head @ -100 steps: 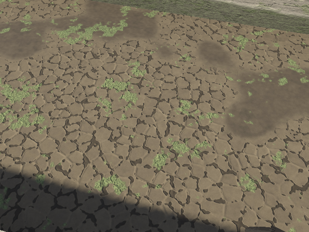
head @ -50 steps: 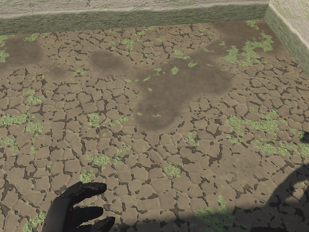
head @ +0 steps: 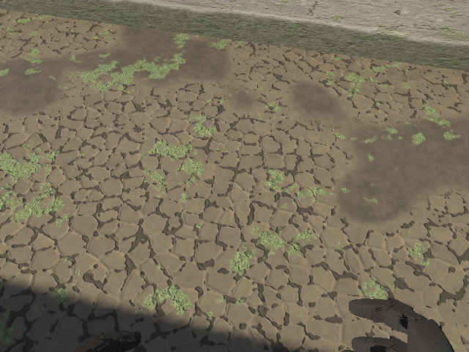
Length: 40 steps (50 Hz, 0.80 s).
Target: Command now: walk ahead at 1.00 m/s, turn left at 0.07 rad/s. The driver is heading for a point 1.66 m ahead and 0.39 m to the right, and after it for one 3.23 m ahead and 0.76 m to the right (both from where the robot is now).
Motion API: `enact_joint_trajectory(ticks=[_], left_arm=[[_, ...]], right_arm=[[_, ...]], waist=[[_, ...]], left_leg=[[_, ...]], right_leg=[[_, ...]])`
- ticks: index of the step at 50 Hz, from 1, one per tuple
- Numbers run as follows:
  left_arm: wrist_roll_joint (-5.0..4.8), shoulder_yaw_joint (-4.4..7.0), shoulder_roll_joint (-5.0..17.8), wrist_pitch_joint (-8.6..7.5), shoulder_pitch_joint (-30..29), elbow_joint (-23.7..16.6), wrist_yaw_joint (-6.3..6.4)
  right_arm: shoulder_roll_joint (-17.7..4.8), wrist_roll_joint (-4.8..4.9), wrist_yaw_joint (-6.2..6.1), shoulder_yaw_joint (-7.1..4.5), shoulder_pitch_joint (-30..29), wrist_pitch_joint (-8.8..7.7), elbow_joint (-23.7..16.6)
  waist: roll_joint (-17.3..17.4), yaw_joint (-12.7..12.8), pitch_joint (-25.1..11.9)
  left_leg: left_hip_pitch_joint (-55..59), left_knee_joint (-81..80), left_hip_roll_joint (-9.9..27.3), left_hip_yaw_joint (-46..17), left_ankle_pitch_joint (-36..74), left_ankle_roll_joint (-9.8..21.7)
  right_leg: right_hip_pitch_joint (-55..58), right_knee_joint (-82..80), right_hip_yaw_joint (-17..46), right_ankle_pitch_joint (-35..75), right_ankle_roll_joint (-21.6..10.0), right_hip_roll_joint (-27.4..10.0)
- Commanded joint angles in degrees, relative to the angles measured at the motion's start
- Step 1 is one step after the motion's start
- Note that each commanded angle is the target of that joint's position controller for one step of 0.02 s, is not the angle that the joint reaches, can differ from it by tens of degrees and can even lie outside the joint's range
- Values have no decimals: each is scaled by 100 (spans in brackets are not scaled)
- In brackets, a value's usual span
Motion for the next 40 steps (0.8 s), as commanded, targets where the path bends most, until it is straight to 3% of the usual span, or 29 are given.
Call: enact_joint_trajectory(ticks=[1,18,25,26,28,40], left_arm=[[-13,92,367,-96,-487,-582,22],[-17,25,397,-102,-601,-738,23],[-23,16,403,-117,-583,-754,31],[-10,-29,289,-77,-638,-739,75],[-10,-41,288,-51,-621,-733,94],[-13,-61,262,-26,-670,-703,89]], right_arm=[[-455,10,4,-132,-624,-124,-536],[-491,10,-43,-135,-540,-207,-365],[-482,4,-68,-139,-545,-221,-323],[-421,-33,-116,-109,-442,-206,-274],[-457,-41,-148,-122,-453,-181,-265],[-430,-44,-176,-108,-474,-165,-228]], waist=[[240,-39,-669],[-131,-6,-588],[-46,23,-648],[-165,-2,-684],[-73,11,-631],[-51,35,-583]], left_leg=[[-531,-1162,470,-536,-372,-227],[-436,-522,530,-70,411,-280],[-329,-411,558,6,702,-279],[-155,-452,579,-44,946,-286],[-79,-450,573,-55,990,-283],[-12,-532,610,-45,914,-299]], right_leg=[[959,-117,-23,537,-172,252],[768,-332,169,488,-316,4],[744,-319,175,594,-330,6],[782,-390,164,654,-325,58],[753,-417,160,698,-300,87],[806,-524,180,672,-287,103]])
Velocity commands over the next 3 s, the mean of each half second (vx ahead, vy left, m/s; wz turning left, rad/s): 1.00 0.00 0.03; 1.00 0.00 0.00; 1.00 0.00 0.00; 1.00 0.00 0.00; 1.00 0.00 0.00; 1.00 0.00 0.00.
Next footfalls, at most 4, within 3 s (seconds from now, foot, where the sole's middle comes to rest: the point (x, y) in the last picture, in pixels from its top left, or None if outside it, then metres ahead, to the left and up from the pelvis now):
none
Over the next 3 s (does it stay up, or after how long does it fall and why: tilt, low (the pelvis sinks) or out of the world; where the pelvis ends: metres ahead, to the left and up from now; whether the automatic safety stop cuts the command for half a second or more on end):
stays up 0.01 -0.03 0.00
